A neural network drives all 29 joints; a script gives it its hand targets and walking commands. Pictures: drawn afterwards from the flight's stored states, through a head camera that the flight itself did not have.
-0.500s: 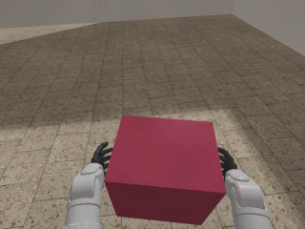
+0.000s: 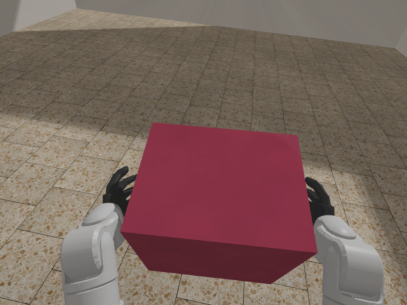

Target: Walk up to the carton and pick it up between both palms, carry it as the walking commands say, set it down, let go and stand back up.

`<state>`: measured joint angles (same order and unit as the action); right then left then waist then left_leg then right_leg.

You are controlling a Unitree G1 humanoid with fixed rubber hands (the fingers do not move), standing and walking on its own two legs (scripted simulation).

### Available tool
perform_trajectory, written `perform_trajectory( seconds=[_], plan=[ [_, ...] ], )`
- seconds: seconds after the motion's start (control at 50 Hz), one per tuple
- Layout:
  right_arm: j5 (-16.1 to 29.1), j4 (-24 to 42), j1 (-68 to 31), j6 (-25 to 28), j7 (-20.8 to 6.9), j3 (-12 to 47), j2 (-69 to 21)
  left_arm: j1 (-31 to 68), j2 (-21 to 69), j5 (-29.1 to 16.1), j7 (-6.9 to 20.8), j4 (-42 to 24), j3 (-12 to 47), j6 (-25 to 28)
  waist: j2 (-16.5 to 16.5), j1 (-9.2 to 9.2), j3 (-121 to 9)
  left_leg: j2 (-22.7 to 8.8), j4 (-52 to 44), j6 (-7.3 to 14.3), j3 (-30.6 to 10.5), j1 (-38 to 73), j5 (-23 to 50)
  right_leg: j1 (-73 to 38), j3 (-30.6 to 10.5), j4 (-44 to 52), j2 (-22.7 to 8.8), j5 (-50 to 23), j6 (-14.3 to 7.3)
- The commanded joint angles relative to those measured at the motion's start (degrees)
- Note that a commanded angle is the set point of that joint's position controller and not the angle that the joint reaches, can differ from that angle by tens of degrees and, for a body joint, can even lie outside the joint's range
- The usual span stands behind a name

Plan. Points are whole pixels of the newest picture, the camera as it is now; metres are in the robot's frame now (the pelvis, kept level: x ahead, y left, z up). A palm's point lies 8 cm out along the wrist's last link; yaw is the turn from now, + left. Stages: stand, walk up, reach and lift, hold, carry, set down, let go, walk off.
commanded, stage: carry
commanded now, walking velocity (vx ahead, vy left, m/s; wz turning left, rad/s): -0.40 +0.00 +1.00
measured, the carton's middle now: (215, 209) +0.30 +0.01 +0.08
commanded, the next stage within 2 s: none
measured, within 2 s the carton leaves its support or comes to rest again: neither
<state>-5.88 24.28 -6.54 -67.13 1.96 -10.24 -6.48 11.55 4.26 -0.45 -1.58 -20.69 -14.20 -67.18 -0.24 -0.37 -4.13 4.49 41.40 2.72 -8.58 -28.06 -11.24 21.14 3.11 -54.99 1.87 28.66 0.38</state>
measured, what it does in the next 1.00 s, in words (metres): walks backwards, turning left: right foot, then left foot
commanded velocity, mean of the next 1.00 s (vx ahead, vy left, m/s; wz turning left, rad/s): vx -0.22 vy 0.00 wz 0.56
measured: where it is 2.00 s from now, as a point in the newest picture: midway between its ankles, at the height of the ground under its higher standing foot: outside the picture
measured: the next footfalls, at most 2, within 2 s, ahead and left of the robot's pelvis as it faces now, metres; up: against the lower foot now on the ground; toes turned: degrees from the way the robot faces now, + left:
right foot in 0.12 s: -0.01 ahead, -0.12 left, +0.00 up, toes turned +1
left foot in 0.36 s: -0.11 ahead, +0.14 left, +0.00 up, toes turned +16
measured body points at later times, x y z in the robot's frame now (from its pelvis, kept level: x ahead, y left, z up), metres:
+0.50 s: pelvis -0.16 +0.04 -0.01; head -0.22 +0.06 +0.43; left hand -0.01 +0.31 +0.06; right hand +0.13 -0.01 +0.09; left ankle -0.15 +0.13 -0.71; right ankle -0.11 -0.12 -0.66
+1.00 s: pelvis -0.32 +0.00 +0.01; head -0.33 -0.01 +0.46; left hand -0.21 +0.29 +0.09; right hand -0.01 +0.00 +0.09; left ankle -0.36 +0.10 -0.67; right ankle -0.23 -0.09 -0.71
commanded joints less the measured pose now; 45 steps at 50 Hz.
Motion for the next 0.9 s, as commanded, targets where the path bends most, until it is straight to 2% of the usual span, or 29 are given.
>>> perform_trajectory(
  seconds=[0.0,0.02,0.04,0.06,0.08,0.1,0.14,0.16,0.18,0.2,0.24,0.28,0.3,0.32,0.34,0.38,0.44,0.5,0.52,0.58,0.66,0.68,0.7,0.72,0.74,0.78,0.82,0.86,0.88],
  plan=[
    [20.39,13.63,-26.71,-3.86,-3.96,39.39,-39.44,23.48,47.48,-15.02,2.35,-13.39,48.36,-4.48,19.17,-0.16,-20.6,-12.54,-25.87,-2.86,-19.75,9.14,23.43,-6.34,2.52,16.38,5.86,4.97,2.03],
    [20.38,12.12,-26.0,-4.11,-3.87,39.41,-39.15,22.19,46.7,-14.06,1.83,-12.83,47.64,-4.62,20.84,-0.71,-21.87,-10.77,-24.81,-5.58,-16.98,5.32,21.83,-15.88,2.62,26.24,4.13,4.55,0.54],
    [20.8,14.0,-26.75,-3.83,-4.09,40.47,-40.52,23.57,47.14,-14.35,2.19,-15.01,47.41,-3.99,16.15,-1.67,-21.35,-7.3,-24.55,-9.47,-13.66,-5.32,12.44,-26.59,2.13,33.94,1.36,-0.09,-1.11],
    [21.59,15.78,-26.68,-3.53,-4.21,41.55,-43.33,24.37,48.85,-15.51,2.51,-17.08,48.3,-3.59,5.01,-2.84,-24.73,3.7,-9.07,-15.2,-0.97,-10.04,-6.05,-33.36,-9.27,44.47,-12.47,-4.42,-7.51],
    [21.08,15.18,-26.38,-3.12,-3.9,40.9,-41.89,24.53,48.11,-14.66,2.69,-14.01,47.04,-3.27,-19.14,-0.33,-27.28,3.83,21.91,-10.49,6.68,-10.59,-29.29,-21.85,-25.41,34.17,-36.19,-36.26,-13.55],
    [21.27,15.38,-31.42,-3.26,-4.47,40.45,-42.42,25.88,48.7,-14.66,2.43,-14.13,47.91,-3.02,-17.31,-1.01,-21.72,-5.78,37.29,-9.14,5.92,-12.32,-29.72,-9.71,-19.83,33.78,-41.4,-41.25,-17.74],
    [22.94,16.18,-31.09,-1.74,-5.06,41.72,-46.38,24.87,51.96,-14.57,2.84,-17.13,48.46,-2.15,-1.93,0.05,-21.88,-7.54,42.06,-6.63,2.05,-7.5,-20.0,-8.99,-7.02,26.97,-29.23,-45.1,-13.09],
    [24.28,19.08,-36.8,-0.81,-5.76,42.61,-45.69,23.25,52.3,-13.09,2.84,-14.67,48.47,-1.78,-3.96,0.2,-19.62,-7.56,42.97,-6.98,4.84,-3.58,-18.83,-3.41,-3.04,27.07,-27.75,-39.09,-11.65],
    [25.42,19.72,-35.82,0.0,-6.17,42.96,-46.31,25.47,52.76,-13.68,2.87,-17.54,49.98,-0.93,-3.41,1.29,-19.4,-10.83,27.6,-5.99,5.01,0.88,-15.23,-1.17,4.32,24.48,-24.37,-28.88,-7.38],
    [26.43,23.77,-36.89,1.17,-6.2,43.87,-47.78,28.24,55.24,-15.24,2.77,-21.81,51.68,0.08,-0.46,1.17,-21.04,-7.8,21.52,-4.61,6.2,2.21,-12.49,-3.96,4.6,20.88,-21.9,-29.09,-6.15],
    [25.32,20.62,-31.94,0.0,-5.86,43.53,-45.64,20.49,52.81,-13.16,2.45,-16.47,48.81,-0.77,-7.06,1.51,-23.53,-7.74,9.28,-3.03,8.49,6.15,-11.65,-5.85,5.66,16.65,-21.41,-32.4,-4.35],
    [23.43,17.03,-27.01,-0.42,-5.84,41.8,-42.02,16.29,49.87,-11.69,2.03,-12.08,47.15,-1.09,-6.48,1.98,-20.62,-5.62,-3.11,-2.87,5.86,10.55,-10.88,-1.44,6.43,10.99,-18.34,-18.84,-2.13],
    [21.77,14.32,-24.33,-0.91,-5.92,39.89,-39.05,16.02,48.09,-11.19,1.5,-10.67,47.13,-1.52,3.14,1.67,-15.4,-8.7,-9.81,-1.79,-3.29,11.21,1.83,6.27,7.17,6.84,-14.4,-2.98,1.05],
    [21.77,15.24,-27.85,-1.23,-5.93,40.09,-35.84,10.61,47.49,-9.28,1.46,-6.2,45.27,-2.3,20.02,0.03,-12.2,-21.51,-18.55,2.5,-28.9,8.73,17.74,16.21,8.38,-5.3,-5.9,14.9,4.91],
    [20.36,10.03,-23.68,-1.92,-5.81,38.17,-34.49,13.56,46.29,-9.66,1.66,-6.83,46.02,-2.27,23.36,-0.1,-10.09,-22.63,-23.24,5.03,-37.28,1.26,22.78,15.48,0.89,-15.73,-3.39,18.87,5.11],
    [19.8,11.32,-24.68,-2.13,-5.91,38.98,-35.41,16.87,48.4,-11.86,1.91,-6.46,47.02,-2.6,13.15,-0.07,-6.42,-17.44,-20.43,2.89,-25.19,-4.33,15.63,13.21,-2.87,-20.76,-5.29,9.01,4.4],
    [20.08,11.39,-29.19,-1.93,-5.25,39.2,-36.02,20.04,48.39,-13.13,2.36,-3.87,47.52,-2.5,12.16,-0.22,-7.76,-15.2,-19.76,3.36,-24.07,0.26,22.52,13.4,-1.19,-17.06,-3.34,3.2,4.88],
    [21.47,12.95,-30.65,-0.72,-5.67,38.7,-40.71,28.11,52.19,-16.13,1.93,-12.39,52.21,-1.34,22.0,-0.18,-11.35,-12.06,-25.68,-2.34,-24.44,8.63,8.63,12.72,-2.18,-11.58,-0.88,1.69,3.78],
    [22.34,13.71,-31.18,-0.35,-5.92,38.72,-40.88,27.45,52.09,-15.54,1.34,-12.6,51.59,-0.86,19.16,-0.55,-12.52,-10.99,-27.11,-5.48,-22.9,10.7,8.29,11.6,-1.71,-11.39,-0.11,0.89,3.59],
    [21.63,11.8,-28.62,0.09,-5.83,38.48,-43.1,31.25,53.28,-18.28,1.61,-16.39,54.13,-0.23,18.51,0.11,-17.9,-10.43,-26.58,-4.49,-23.52,15.32,20.92,4.1,0.99,0.35,2.54,2.27,3.12],
    [22.37,18.5,-31.45,1.7,-5.14,41.49,-42.77,24.04,52.31,-17.2,2.72,-14.4,50.65,0.61,17.36,-0.88,-25.42,-8.48,-29.84,-6.11,-19.87,12.44,13.11,-17.87,4.4,27.56,5.06,2.59,1.18],
    [21.0,16.07,-27.19,1.31,-4.89,41.43,-41.03,18.95,50.59,-15.66,3.24,-11.37,48.81,0.18,14.99,-2.17,-27.22,-4.76,-27.11,-9.83,-12.85,8.27,11.12,-28.39,5.33,38.96,2.69,-1.85,0.3],
    [20.72,17.37,-26.82,2.09,-4.3,42.08,-42.28,19.41,51.71,-16.75,3.93,-13.03,48.93,0.99,6.35,-2.98,-31.98,1.37,-18.19,-13.22,-4.53,1.44,1.91,-39.32,-0.5,43.39,-6.39,-4.55,-2.6],
    [19.97,18.1,-26.53,2.08,-3.9,43.99,-41.84,20.28,49.28,-16.81,4.8,-11.96,46.78,1.53,-22.32,-1.5,-29.34,7.28,6.94,-11.17,5.03,-10.03,-16.64,-35.28,-20.91,40.87,-27.97,-19.55,-7.99],
    [19.58,20.28,-30.78,2.26,-4.38,43.12,-40.57,17.06,50.66,-15.54,4.89,-9.06,46.82,1.59,-20.21,-1.05,-25.3,-1.34,24.77,-8.12,5.39,-11.08,-24.94,-23.95,-22.63,34.75,-37.24,-34.67,-13.38],
    [21.14,19.55,-33.02,3.2,-4.66,44.01,-44.95,22.7,51.72,-17.14,5.29,-16.4,48.57,2.91,-4.58,-0.57,-21.54,-4.32,27.59,-4.65,2.6,-12.04,-16.56,-19.86,-12.22,29.35,-27.36,-42.45,-9.37],
    [19.89,14.31,-29.23,2.51,-4.76,42.61,-43.54,23.67,48.87,-15.15,4.84,-15.89,48.85,2.76,-4.85,-0.06,-20.1,-4.42,29.12,-3.83,7.86,-5.41,-13.61,-9.68,-4.59,29.24,-23.63,-27.25,-8.78],
    [23.93,20.87,-36.77,3.04,-5.42,47.12,-45.8,21.89,49.6,-13.5,4.97,-16.02,47.51,2.92,-8.51,-0.13,-15.02,-5.31,21.78,-2.66,10.08,-4.95,-9.87,-5.48,-3.04,31.6,-19.53,-9.99,-7.47],
    [22.41,15.27,-32.82,1.55,-4.99,45.9,-43.26,19.69,45.81,-12.51,4.92,-13.23,45.49,1.98,-10.53,-0.01,-12.88,-5.12,18.44,-2.52,10.93,-4.2,-9.92,-2.75,-3.44,32.99,-18.62,-7.16,-6.67]
  ],
)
